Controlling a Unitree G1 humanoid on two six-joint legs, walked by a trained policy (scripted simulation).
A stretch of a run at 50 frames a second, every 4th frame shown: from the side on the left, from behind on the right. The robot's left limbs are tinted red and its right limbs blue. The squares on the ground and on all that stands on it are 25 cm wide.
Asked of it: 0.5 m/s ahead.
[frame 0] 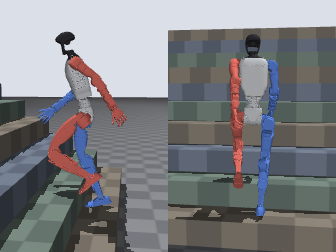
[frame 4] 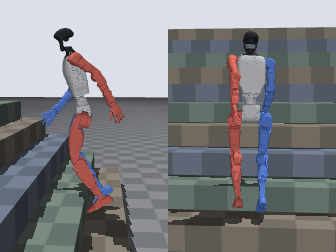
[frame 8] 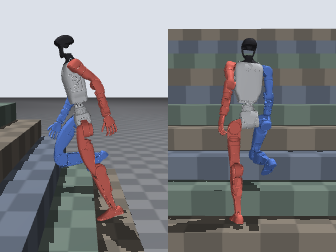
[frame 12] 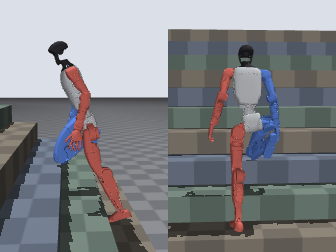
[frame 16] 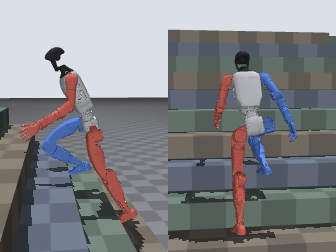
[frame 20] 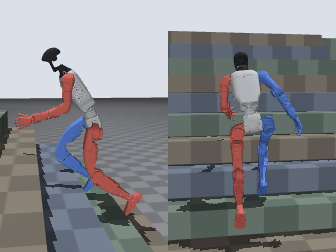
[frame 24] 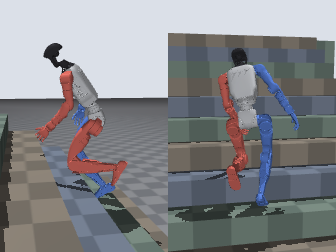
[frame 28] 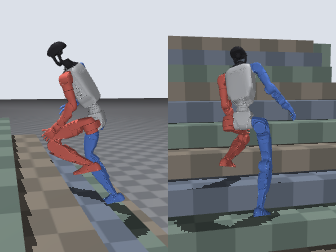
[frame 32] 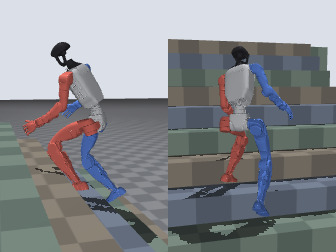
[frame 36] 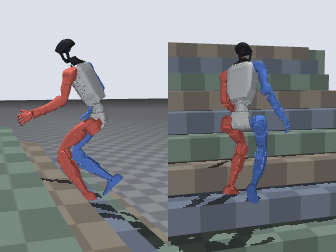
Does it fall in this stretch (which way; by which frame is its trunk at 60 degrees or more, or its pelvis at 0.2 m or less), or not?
no
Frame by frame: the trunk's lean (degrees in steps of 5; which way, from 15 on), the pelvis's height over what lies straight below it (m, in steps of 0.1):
0: 15 forward, 0.8
4: 15 forward, 0.6
8: 15 forward, 0.6
12: 20 forward, 0.6
16: 30 forward, 0.6
20: 35 forward, 0.6
24: 40 forward, 0.7
28: 35 forward, 0.8
32: 35 forward, 0.6
36: 30 forward, 0.7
